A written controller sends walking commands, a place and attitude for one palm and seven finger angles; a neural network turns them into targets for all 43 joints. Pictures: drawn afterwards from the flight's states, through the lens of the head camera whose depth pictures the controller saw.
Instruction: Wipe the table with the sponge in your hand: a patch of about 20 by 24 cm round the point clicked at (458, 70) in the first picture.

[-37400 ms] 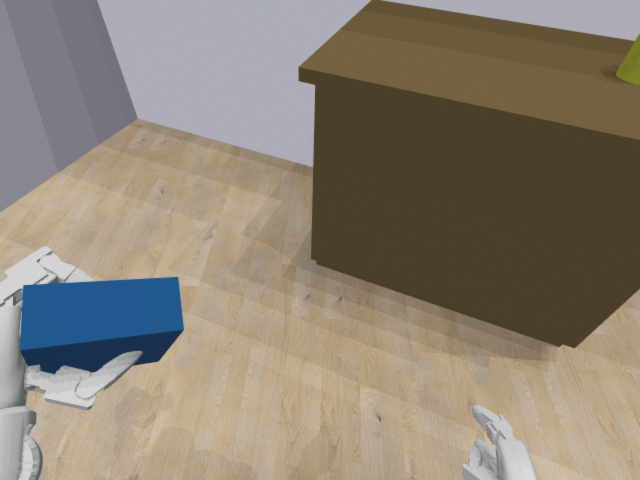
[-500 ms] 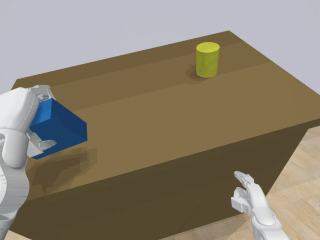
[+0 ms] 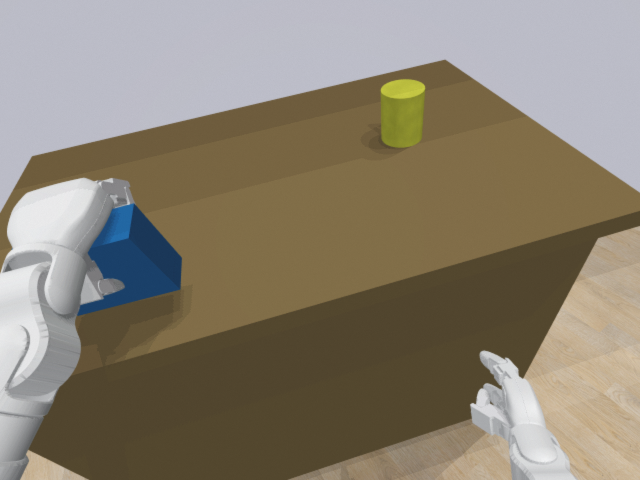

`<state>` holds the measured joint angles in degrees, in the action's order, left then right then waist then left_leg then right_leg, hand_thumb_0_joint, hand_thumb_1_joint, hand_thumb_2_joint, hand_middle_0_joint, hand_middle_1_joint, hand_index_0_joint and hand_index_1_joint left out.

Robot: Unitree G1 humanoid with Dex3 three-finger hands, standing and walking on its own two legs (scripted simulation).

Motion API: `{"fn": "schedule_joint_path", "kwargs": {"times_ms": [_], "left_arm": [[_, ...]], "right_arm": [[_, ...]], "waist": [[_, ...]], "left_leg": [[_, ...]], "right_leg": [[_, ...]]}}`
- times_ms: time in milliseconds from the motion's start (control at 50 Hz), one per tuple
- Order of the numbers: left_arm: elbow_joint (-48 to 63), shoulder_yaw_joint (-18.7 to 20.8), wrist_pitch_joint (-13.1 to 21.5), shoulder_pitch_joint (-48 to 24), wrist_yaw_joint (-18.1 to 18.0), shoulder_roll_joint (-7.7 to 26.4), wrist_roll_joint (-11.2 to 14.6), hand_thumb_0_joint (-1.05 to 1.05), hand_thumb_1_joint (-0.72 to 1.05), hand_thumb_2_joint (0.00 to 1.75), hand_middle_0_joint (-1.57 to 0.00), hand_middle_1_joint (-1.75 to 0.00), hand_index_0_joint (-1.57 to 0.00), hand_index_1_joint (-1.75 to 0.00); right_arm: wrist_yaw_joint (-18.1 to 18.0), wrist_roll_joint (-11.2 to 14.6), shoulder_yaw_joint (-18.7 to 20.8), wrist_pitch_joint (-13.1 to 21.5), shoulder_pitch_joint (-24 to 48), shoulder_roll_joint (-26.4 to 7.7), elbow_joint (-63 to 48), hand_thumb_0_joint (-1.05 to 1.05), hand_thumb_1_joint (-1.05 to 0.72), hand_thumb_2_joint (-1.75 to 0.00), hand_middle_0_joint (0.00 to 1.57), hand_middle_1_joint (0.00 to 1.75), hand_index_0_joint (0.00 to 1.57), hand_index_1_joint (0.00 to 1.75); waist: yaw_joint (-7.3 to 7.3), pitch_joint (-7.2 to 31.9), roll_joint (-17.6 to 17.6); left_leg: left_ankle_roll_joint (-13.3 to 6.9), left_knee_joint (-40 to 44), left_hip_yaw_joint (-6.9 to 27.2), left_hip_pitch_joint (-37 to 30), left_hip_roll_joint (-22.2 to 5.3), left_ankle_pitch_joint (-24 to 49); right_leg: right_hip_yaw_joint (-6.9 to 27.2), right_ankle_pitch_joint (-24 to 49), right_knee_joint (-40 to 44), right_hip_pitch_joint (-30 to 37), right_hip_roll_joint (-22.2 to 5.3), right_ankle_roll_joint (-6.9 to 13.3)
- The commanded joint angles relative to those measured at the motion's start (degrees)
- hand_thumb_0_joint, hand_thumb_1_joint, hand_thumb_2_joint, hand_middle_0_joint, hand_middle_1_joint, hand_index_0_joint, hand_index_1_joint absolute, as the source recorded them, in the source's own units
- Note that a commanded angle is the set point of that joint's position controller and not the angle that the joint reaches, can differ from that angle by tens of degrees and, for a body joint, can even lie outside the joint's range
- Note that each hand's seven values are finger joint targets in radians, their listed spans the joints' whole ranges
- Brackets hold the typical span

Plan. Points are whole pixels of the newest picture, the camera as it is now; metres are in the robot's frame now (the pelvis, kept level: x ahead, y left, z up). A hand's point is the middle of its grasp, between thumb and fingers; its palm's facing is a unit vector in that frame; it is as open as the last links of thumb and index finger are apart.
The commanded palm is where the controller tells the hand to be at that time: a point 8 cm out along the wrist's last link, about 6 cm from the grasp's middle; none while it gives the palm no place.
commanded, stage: move the sponge above the wiping area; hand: left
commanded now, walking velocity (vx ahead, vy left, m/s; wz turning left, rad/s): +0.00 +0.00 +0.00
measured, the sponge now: (113, 271) +0.28 +0.29 +0.16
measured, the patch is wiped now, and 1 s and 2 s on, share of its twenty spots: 0.00 0.00 0.00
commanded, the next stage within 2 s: none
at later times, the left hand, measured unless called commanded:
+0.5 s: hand (96, 242) +0.29 +0.29 +0.20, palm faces +0.16 -0.03 -0.99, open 9.1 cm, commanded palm +0.24 +0.31 +0.29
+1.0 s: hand (85, 213) +0.31 +0.31 +0.22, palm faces +0.27 -0.03 -0.96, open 9.1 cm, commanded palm +0.25 +0.30 +0.27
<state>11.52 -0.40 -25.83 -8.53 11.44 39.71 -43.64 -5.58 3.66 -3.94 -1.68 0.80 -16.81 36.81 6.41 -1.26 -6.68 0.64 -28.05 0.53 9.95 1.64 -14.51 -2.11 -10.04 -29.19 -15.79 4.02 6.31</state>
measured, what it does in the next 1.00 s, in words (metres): shifts its weight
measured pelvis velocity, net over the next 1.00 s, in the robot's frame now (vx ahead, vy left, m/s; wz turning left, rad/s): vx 0.04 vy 0.04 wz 0.00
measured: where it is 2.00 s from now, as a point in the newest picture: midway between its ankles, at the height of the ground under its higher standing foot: outside the picture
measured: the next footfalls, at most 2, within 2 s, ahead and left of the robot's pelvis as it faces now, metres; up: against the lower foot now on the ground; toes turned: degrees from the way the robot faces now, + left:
none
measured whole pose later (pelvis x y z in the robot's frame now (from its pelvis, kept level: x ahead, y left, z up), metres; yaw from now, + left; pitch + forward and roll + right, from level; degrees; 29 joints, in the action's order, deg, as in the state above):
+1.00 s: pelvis +0.04 +0.04 +0.01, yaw +0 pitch -2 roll +1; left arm 21.5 -2.3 -28.8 -6.7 6.8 37.7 -46.0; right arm -2.4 3.1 -4.8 -3.6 0.8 -15.3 36.7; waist 9.1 0.0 -5.7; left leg -2.1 -21.5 0.3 4.8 3.3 -14.5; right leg -0.9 -11.1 -24.4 -11.3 2.6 3.8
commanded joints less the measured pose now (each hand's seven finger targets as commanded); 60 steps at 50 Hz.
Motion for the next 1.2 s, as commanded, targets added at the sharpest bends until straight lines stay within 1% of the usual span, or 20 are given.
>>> {"fn": "schedule_joint_path", "kwargs": {"times_ms": [0,160,180,220,340,380,440,480,560,580,660,740,780,800,860,880,1020,1100,1140,1180], "left_arm": [[10.11,17.80,1.13,-25.93,-5.34,25.01,-4.63,0.00,0.10,1.30,-1.20,-1.60,-1.20,-1.60],[2.52,12.48,-0.36,-14.91,-2.39,15.02,-0.44,0.00,0.10,1.30,-1.20,-1.60,-1.20,-1.60],[2.54,10.70,-0.43,-16.17,-1.76,13.04,-0.73,0.00,0.10,1.30,-1.20,-1.60,-1.20,-1.60],[4.22,8.69,0.17,-14.63,-0.94,11.30,-0.72,0.00,0.10,1.30,-1.20,-1.60,-1.20,-1.60],[14.92,9.00,2.59,-22.86,-1.94,15.37,-5.01,0.00,0.10,1.30,-1.20,-1.60,-1.20,-1.60],[21.95,11.66,3.35,-27.24,-3.81,18.48,-6.85,0.00,0.10,1.30,-1.20,-1.60,-1.20,-1.60],[16.54,13.17,3.20,-23.11,-6.61,16.74,-6.27,0.00,0.10,1.30,-1.20,-1.60,-1.20,-1.60],[13.80,15.01,1.23,-23.56,-7.48,16.98,-5.43,0.00,0.10,1.30,-1.20,-1.60,-1.20,-1.60],[11.57,9.80,-1.35,-16.58,-5.65,8.67,-2.19,0.00,0.10,1.30,-1.20,-1.60,-1.20,-1.60],[10.87,8.56,-2.42,-14.57,-4.74,6.70,-1.70,0.00,0.10,1.30,-1.20,-1.60,-1.20,-1.60],[14.97,3.39,-3.87,-8.80,-2.19,1.48,-0.76,0.00,0.10,1.30,-1.20,-1.60,-1.20,-1.60],[24.52,4.19,-3.23,-12.02,-2.95,5.17,-2.94,0.00,0.10,1.30,-1.20,-1.60,-1.20,-1.60],[30.96,10.88,-2.84,-15.86,-4.83,13.94,-5.41,0.00,0.10,1.30,-1.20,-1.60,-1.20,-1.60],[29.43,10.94,-2.56,-18.18,-5.79,14.38,-6.55,0.00,0.10,1.30,-1.20,-1.60,-1.20,-1.60],[23.58,12.62,-2.01,-17.93,-7.81,15.56,-7.62,0.00,0.10,1.30,-1.20,-1.60,-1.20,-1.60],[23.39,14.22,-2.57,-19.06,-8.25,17.23,-7.65,0.00,0.10,1.30,-1.20,-1.60,-1.20,-1.60],[13.84,5.78,-6.23,-6.95,-3.54,3.84,-1.09,0.00,0.10,1.30,-1.20,-1.60,-1.20,-1.60],[16.11,4.05,-6.35,-5.86,-1.46,3.44,-1.22,0.00,0.10,1.30,-1.20,-1.60,-1.20,-1.60],[19.63,4.35,-5.14,-9.39,-1.63,6.19,-3.09,0.00,0.10,1.30,-1.20,-1.60,-1.20,-1.60],[24.92,8.70,-3.72,-16.53,-2.99,13.34,-5.88,0.00,0.10,1.30,-1.20,-1.60,-1.20,-1.60]], "right_arm": [[-0.08,-1.26,1.84,4.26,16.05,-4.04,-9.82,0.00,-0.90,-0.90,0.20,0.30,0.20,0.30],[0.38,0.00,2.08,3.39,13.59,-4.44,-9.52,0.00,-0.90,-0.90,0.20,0.30,0.20,0.30],[0.50,0.87,1.48,4.08,15.98,-3.65,-10.48,0.00,-0.90,-0.90,0.20,0.30,0.20,0.30],[0.50,0.57,1.81,3.81,13.06,-4.24,-10.41,0.00,-0.90,-0.90,0.20,0.30,0.20,0.30],[-0.13,-0.69,1.33,5.29,13.99,-3.72,-10.82,0.00,-0.90,-0.90,0.20,0.30,0.20,0.30],[0.05,-0.58,0.71,6.55,17.02,-2.46,-11.85,0.00,-0.90,-0.90,0.20,0.30,0.20,0.30],[0.69,-1.89,1.10,6.07,13.05,-2.49,-9.34,0.00,-0.90,-0.90,0.20,0.30,0.20,0.30],[1.16,-0.85,0.85,5.90,15.67,-2.35,-9.09,0.00,-0.90,-0.90,0.20,0.30,0.20,0.30],[1.93,-0.37,1.13,3.19,13.11,-2.87,-9.29,0.00,-0.90,-0.90,0.20,0.30,0.20,0.30],[2.08,0.53,0.58,3.49,15.88,-2.30,-10.46,0.00,-0.90,-0.90,0.20,0.30,0.20,0.30],[2.52,0.77,1.08,1.80,12.85,-3.24,-12.10,0.00,-0.90,-0.90,0.20,0.30,0.20,0.30],[2.42,0.03,1.13,2.34,13.80,-3.35,-13.52,0.00,-0.90,-0.90,0.20,0.30,0.20,0.30],[2.24,-0.46,0.48,2.98,16.68,-2.78,-14.29,0.00,-0.90,-0.90,0.20,0.30,0.20,0.30],[2.07,-1.58,0.78,2.61,13.56,-3.11,-13.13,0.00,-0.90,-0.90,0.20,0.30,0.20,0.30],[2.58,-1.59,0.66,1.68,12.08,-2.64,-11.16,0.00,-0.90,-0.90,0.20,0.30,0.20,0.30],[2.63,-0.89,0.39,2.27,14.83,-2.53,-11.64,0.00,-0.90,-0.90,0.20,0.30,0.20,0.30],[3.30,0.94,1.11,0.71,12.05,-3.22,-11.19,0.00,-0.90,-0.90,0.20,0.30,0.20,0.30],[2.84,0.89,0.91,0.72,12.71,-3.99,-13.02,0.00,-0.90,-0.90,0.20,0.30,0.20,0.30],[2.51,0.59,0.93,0.83,13.19,-3.97,-13.25,0.00,-0.90,-0.90,0.20,0.30,0.20,0.30],[1.90,0.24,0.38,2.27,15.89,-3.33,-14.05,0.00,-0.90,-0.90,0.20,0.30,0.20,0.30]], "waist": [[2.62,18.06,0.43],[1.21,9.41,8.15],[0.60,8.58,7.41],[0.25,10.02,6.96],[1.10,16.63,0.23],[2.52,19.36,-3.39],[3.35,17.19,0.57],[3.85,14.78,2.33],[2.56,12.55,4.89],[2.40,10.84,4.21],[1.21,13.02,5.85],[1.38,18.84,3.19],[2.98,22.46,1.34],[2.78,23.62,0.77],[3.09,19.24,0.98],[3.70,18.56,0.03],[1.36,11.88,5.76],[0.56,14.06,7.31],[0.51,15.73,4.84],[1.45,19.75,2.41]], "left_leg": [[-1.49,1.49,3.47,4.47,0.11,6.79],[-1.59,3.33,2.72,6.11,-0.83,3.85],[-1.58,3.32,2.79,5.61,-0.75,3.07],[-1.88,4.25,2.66,4.92,-0.73,2.41],[-2.18,6.90,4.19,0.89,-0.24,5.08],[-2.08,7.37,5.51,-1.25,-0.16,8.24],[-1.41,8.66,5.55,-0.54,-0.80,12.67],[-1.21,8.68,5.74,-0.14,-0.95,12.96],[-0.75,9.29,3.87,0.21,-1.31,14.39],[-0.95,9.13,4.09,0.43,-1.40,13.71],[-1.29,8.81,3.03,-0.35,-1.55,14.17],[-2.02,7.80,3.43,-2.54,-1.00,16.87],[-2.32,7.39,4.77,-3.43,-0.88,19.99],[-2.37,7.40,4.17,-3.25,-0.61,21.94],[-1.70,8.26,4.54,-2.89,-0.68,23.94],[-1.85,7.97,5.02,-3.43,-0.52,23.09],[-1.66,8.09,2.64,-1.15,-1.19,19.42],[-2.61,7.12,2.23,-0.47,-0.96,16.12],[-2.70,7.28,2.80,-1.36,-0.43,15.75],[-2.95,6.85,3.81,-2.98,-0.07,16.02]], "right_leg": [[19.21,-14.10,8.62,15.04,-9.67,-1.54],[14.61,-11.70,9.76,9.43,-8.75,-3.25],[15.87,-13.39,10.52,7.68,-8.22,-2.62],[12.10,-11.33,9.25,8.29,-8.13,-3.37],[9.05,-5.76,5.96,11.57,-6.53,-2.18],[11.72,-3.48,4.95,13.34,-5.50,-0.53],[8.41,1.16,5.34,14.12,-5.36,-0.67],[11.10,1.13,6.30,13.17,-4.69,0.10],[6.62,5.08,7.16,12.74,-5.13,-1.70],[8.40,4.27,7.46,11.26,-4.64,-0.94],[4.13,6.44,6.93,11.95,-4.75,-2.50],[5.53,8.33,5.22,15.05,-4.56,-1.85],[9.37,10.18,3.64,17.65,-3.69,-0.63],[7.87,11.43,3.12,19.16,-4.22,-0.67],[8.75,11.28,4.95,17.20,-4.06,-0.35],[11.86,11.16,5.27,16.73,-3.43,0.76],[6.26,12.72,7.33,13.90,-4.74,-2.05],[6.09,10.35,6.67,14.10,-4.75,-2.35],[6.47,9.01,6.36,14.32,-4.55,-2.33],[10.17,7.36,5.51,15.41,-3.89,-1.21]]}}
